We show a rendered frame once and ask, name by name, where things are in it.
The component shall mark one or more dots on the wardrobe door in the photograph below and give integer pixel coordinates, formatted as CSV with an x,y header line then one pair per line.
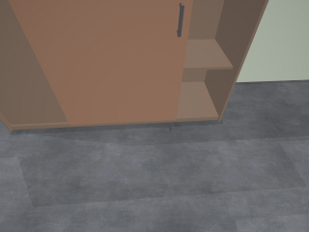
x,y
109,61
26,96

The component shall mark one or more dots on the handle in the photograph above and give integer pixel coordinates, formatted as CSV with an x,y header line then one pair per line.
x,y
180,26

